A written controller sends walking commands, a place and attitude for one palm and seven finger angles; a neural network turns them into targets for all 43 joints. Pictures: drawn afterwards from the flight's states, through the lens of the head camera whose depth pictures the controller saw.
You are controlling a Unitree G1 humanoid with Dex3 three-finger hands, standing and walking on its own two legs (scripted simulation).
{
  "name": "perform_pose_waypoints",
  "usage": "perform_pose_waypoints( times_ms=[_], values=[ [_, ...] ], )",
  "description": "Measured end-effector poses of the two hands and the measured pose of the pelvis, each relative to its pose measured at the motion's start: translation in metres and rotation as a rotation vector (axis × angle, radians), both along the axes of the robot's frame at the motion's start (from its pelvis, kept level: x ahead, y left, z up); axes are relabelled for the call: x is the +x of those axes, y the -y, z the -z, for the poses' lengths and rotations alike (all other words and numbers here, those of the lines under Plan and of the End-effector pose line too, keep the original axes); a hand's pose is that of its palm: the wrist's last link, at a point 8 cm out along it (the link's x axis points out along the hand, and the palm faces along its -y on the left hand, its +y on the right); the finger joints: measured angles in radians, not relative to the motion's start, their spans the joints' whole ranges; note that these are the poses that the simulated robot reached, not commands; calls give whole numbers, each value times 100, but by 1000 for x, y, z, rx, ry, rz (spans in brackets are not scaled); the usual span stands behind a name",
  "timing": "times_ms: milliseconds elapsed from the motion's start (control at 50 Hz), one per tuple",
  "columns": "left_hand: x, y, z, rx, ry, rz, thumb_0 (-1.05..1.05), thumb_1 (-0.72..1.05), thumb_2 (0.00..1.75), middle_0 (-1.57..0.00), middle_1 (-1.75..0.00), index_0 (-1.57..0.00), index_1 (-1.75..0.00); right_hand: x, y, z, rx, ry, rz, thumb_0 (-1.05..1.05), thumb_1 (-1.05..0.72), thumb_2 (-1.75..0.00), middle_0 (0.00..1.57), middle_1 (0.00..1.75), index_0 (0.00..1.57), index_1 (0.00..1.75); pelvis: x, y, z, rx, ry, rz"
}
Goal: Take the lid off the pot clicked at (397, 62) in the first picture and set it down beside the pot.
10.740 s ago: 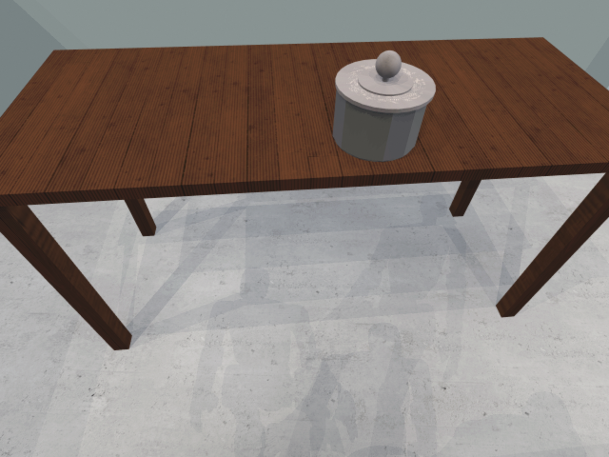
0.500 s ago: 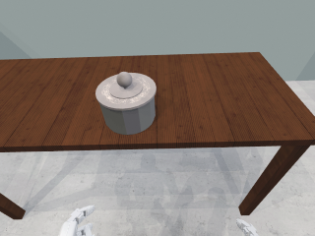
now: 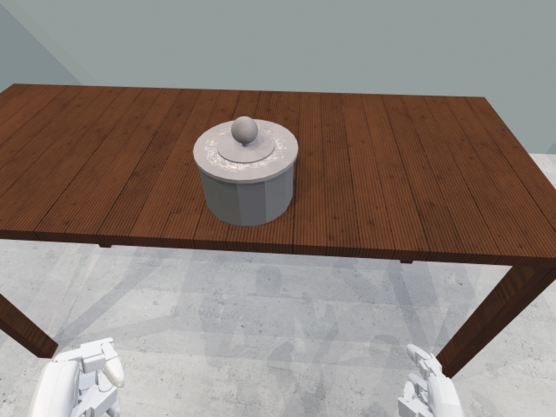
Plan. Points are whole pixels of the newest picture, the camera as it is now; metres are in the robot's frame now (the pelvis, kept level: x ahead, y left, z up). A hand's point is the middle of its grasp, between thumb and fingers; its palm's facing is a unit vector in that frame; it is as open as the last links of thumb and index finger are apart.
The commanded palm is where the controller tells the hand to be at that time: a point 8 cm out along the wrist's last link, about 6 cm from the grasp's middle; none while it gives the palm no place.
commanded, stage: raise the hand higher, near the body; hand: left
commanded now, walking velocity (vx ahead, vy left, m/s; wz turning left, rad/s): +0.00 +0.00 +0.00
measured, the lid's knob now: (244, 130) +0.54 +0.13 +0.15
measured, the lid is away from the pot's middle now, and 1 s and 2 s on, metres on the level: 0.00 0.00 0.00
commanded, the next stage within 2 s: reach forward and open the fingers in 0.78 s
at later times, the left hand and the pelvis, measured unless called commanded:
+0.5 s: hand (102, 348) +0.16 +0.23 +0.09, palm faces +0.29 -0.87 -0.40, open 3.1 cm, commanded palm +0.11 +0.27 +0.12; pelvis +0.01 +0.00 +0.00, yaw -1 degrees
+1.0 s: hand (101, 299) +0.20 +0.23 +0.14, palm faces +0.26 -0.51 -0.82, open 3.0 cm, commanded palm +0.16 +0.26 +0.18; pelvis +0.01 -0.01 +0.00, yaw -1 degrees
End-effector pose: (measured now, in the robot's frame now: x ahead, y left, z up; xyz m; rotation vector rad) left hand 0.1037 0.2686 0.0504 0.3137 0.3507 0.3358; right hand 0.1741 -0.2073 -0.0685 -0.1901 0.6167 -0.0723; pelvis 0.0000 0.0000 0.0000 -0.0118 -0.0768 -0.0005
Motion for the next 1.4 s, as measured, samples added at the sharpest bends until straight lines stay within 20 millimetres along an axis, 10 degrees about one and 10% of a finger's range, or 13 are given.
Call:
perform_pose_waypoints(
  times_ms=[900, 1100, 1400],
  values=[
    [49, 8, -113, 209, 407, 98, 2, 89, 90, -130, -150, -131, -150, 18, 11, 2, 19, 16, 6, 1, -90, -90, 20, 30, 20, 30, 13, 7, -2, 6, 8, 18],
    [69, 12, -138, 1072, 39, 298, 1, 76, 98, -126, -137, -127, -137, 30, 21, 20, 46, -96, -29, 1, -91, -90, 20, 30, 20, 30, 4, 6, 6, 10, -58, 16],
    [94, 7, -163, 1175, -126, 502, 0, 31, 126, -112, -88, -112, -88, 44, 3, 9, 82, -13, -81, 1, -91, -90, 20, 30, 20, 30, -12, 2, 3, 1, -35, -30]
  ],
)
